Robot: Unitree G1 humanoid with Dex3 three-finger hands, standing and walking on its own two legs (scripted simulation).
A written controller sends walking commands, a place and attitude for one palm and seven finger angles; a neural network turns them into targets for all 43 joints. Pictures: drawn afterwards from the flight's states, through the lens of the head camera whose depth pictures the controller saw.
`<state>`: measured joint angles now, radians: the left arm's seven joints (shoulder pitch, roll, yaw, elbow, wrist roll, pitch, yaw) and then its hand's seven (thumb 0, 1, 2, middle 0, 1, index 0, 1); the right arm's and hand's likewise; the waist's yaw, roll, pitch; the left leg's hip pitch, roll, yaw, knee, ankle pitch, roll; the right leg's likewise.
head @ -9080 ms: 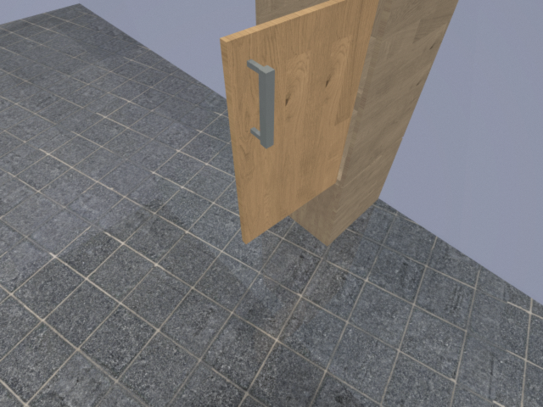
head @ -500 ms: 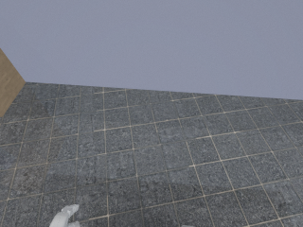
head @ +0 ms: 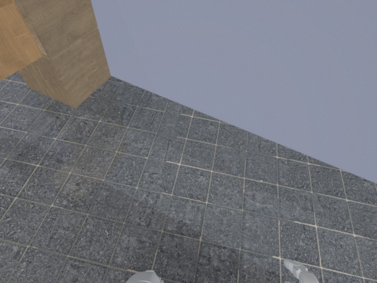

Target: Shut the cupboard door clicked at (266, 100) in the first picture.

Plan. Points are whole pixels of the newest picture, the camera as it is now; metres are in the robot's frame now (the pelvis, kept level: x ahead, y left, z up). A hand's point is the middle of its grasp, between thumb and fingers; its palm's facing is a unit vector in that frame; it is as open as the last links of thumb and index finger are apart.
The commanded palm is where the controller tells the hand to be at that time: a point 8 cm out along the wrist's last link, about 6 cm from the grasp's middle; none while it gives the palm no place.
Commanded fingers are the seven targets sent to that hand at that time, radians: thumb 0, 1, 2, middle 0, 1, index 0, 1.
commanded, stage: walk to a spot facing it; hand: left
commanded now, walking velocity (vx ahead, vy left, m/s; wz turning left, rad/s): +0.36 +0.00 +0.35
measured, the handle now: out of the picture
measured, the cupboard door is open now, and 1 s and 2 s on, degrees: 86 86 86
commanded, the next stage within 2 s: turn to face it in 1.26 s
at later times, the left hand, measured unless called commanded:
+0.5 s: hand (140, 204) +0.31 +0.15 -0.13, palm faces +0.15 -0.97 -0.19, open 7.4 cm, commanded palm none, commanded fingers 0.00 0.90 0.90 -0.20 -0.30 -0.20 -0.30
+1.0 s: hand (114, 200) +0.32 +0.23 -0.17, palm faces +0.41 -0.90 -0.13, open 7.4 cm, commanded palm none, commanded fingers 0.00 0.90 0.90 -0.20 -0.30 -0.20 -0.30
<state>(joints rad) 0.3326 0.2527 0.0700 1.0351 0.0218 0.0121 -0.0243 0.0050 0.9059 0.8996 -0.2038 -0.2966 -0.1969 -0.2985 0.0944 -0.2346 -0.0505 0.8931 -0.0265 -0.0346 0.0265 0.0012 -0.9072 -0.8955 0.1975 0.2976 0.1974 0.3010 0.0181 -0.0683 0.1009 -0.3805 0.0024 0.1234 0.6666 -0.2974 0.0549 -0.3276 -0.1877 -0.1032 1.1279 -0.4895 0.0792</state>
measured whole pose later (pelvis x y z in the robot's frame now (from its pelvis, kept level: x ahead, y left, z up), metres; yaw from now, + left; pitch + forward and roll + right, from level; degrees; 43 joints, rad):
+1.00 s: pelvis +0.41 +0.07 +0.01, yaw +21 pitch -1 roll -1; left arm 0.32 0.19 0.04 1.10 0.03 -0.02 -0.02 0.01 0.91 0.90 -0.20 -0.30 -0.19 -0.30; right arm 0.15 -0.16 -0.03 0.99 -0.02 -0.07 0.00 0.00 -0.91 -0.90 0.20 0.30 0.20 0.30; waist 0.03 -0.05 0.07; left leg -0.29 -0.02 0.13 0.54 -0.25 0.09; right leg -0.44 -0.15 -0.08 1.24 -0.35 0.04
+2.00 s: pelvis +0.70 +0.20 +0.01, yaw +38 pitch +1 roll -2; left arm 0.20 0.26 0.07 0.99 0.02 0.05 0.01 0.00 0.91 0.90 -0.20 -0.30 -0.19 -0.30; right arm 0.10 -0.22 -0.04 0.91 -0.03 0.01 -0.01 0.00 -0.91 -0.90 0.20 0.30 0.20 0.30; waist 0.01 -0.06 0.06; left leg -0.37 -0.01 0.08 0.60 -0.26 0.08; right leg -0.46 -0.11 -0.06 1.14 -0.47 0.08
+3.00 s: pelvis +0.73 +0.23 +0.03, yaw +61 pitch +0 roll -1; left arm 0.22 0.23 0.05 1.00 0.03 0.02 -0.02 0.00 0.91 0.90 -0.20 -0.30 -0.19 -0.30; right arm 0.23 -0.17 -0.02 1.00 -0.02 -0.03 -0.02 0.00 -0.92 -0.89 0.20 0.30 0.20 0.30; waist 0.02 -0.02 0.05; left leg -0.13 -0.03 0.02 0.40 -0.27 0.06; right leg -0.46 -0.10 -0.06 0.96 -0.38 0.04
